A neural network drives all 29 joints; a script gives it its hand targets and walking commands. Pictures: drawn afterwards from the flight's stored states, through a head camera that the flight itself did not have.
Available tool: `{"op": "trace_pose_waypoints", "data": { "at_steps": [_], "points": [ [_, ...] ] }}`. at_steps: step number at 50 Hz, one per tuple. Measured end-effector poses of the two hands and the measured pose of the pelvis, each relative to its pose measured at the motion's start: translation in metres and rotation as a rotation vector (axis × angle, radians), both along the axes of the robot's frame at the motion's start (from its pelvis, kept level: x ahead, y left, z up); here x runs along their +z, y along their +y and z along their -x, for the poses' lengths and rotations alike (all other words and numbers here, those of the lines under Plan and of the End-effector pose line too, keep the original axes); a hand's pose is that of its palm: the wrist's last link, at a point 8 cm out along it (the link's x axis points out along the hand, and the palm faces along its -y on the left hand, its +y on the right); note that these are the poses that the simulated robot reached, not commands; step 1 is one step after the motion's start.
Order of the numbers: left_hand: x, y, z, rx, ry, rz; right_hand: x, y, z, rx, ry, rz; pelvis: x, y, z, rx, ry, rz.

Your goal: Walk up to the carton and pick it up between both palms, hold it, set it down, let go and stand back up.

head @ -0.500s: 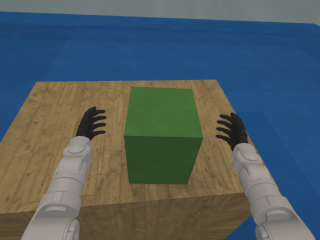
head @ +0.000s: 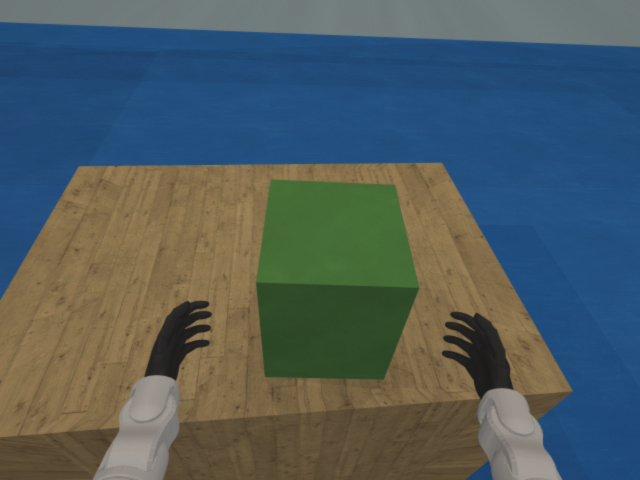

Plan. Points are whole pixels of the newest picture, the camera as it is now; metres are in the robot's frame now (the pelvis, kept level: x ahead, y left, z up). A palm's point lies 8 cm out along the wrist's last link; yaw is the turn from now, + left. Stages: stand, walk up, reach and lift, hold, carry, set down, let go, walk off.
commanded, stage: set down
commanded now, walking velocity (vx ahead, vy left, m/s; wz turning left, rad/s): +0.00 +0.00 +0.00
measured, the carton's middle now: (328, 282) +0.42 +0.00 -0.02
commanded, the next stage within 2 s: let go in 1.54 s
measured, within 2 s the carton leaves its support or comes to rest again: neither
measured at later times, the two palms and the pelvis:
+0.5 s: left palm (158, 440) +0.18 +0.21 -0.04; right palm (491, 451) +0.18 -0.21 -0.04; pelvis -0.01 +0.00 -0.01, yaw +0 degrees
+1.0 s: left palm (146, 452) +0.17 +0.22 -0.06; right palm (490, 462) +0.17 -0.21 -0.06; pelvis +0.01 +0.00 +0.00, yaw +0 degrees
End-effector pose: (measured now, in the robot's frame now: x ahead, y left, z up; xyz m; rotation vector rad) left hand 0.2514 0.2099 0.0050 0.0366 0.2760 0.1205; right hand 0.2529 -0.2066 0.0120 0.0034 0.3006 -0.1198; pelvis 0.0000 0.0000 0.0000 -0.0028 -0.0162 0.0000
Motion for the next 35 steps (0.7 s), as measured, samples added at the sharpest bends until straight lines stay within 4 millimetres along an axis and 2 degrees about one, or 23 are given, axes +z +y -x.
{"op": "trace_pose_waypoints", "data": {
  "at_steps": [6,25,29,35],
  "points": [
    [-0.015,-0.004,0.024,-0.009,0.008,-0.01,-0.014,0.002,0.02,-0.004,0.004,-0.003,-0.001,0.002,0.001,-0.002,0.001,0.003],
    [-0.047,-0.002,0.076,0.004,0.044,-0.015,-0.049,0.001,0.073,0.003,0.039,0.013,-0.005,0.001,0.009,0.001,-0.032,0.0],
    [-0.055,0.0,0.079,0.01,0.099,-0.019,-0.055,0.0,0.076,0.015,0.08,0.035,-0.006,0.0,0.012,-0.002,-0.04,-0.006],
    [-0.054,0.002,0.068,0.01,0.131,-0.024,-0.054,-0.001,0.07,0.021,0.106,0.044,-0.005,-0.001,0.011,-0.008,-0.036,-0.01]
  ]
}}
